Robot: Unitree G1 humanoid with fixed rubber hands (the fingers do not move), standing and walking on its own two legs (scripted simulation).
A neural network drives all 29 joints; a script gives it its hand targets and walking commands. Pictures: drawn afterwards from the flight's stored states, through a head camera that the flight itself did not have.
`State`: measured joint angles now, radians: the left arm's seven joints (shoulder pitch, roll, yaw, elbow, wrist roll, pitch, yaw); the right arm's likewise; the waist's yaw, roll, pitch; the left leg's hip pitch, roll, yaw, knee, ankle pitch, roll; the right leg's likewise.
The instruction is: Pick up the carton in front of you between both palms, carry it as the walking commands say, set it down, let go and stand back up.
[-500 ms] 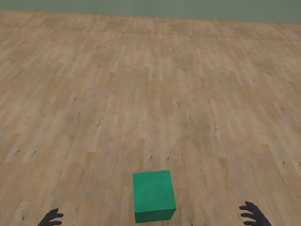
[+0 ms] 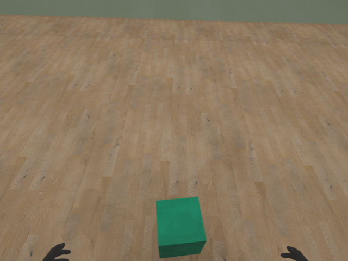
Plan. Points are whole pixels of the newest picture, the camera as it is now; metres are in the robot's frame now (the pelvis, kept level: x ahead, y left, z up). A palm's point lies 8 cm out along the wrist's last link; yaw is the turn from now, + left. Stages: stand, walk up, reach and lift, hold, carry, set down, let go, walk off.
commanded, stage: stand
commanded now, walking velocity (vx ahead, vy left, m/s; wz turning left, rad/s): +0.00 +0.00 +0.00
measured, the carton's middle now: (178, 228) +0.38 -0.03 -0.65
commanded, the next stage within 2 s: none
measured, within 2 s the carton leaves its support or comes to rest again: neither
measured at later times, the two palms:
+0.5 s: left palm out of the picture +0.08 +0.30 -0.10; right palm out of the picture +0.08 -0.31 -0.10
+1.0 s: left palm out of the picture +0.06 +0.31 -0.10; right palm out of the picture +0.06 -0.32 -0.10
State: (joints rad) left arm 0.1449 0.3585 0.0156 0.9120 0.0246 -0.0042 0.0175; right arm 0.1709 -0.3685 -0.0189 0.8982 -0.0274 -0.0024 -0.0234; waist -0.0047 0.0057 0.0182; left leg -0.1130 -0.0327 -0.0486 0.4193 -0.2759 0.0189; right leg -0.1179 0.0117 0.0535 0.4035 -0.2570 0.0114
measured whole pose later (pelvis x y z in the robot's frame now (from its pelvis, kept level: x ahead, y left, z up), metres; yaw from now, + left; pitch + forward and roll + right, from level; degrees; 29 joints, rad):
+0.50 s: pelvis -0.01 -0.01 +0.00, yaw +0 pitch -3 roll +0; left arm 0.14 0.38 0.01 0.99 0.02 -0.01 0.01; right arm 0.14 -0.39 0.00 0.99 -0.02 -0.01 -0.02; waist 0.00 0.00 0.02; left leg -0.09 -0.03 -0.05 0.38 -0.24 0.01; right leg -0.10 0.01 0.05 0.37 -0.22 0.01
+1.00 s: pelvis -0.03 -0.01 +0.00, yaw +0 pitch -3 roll +0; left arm 0.15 0.40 0.00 1.03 0.02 -0.02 0.01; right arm 0.13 -0.39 0.00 1.03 -0.02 -0.01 -0.01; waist 0.00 0.00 0.03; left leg -0.09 -0.02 -0.06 0.36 -0.21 0.01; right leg -0.09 0.02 0.05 0.34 -0.18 0.01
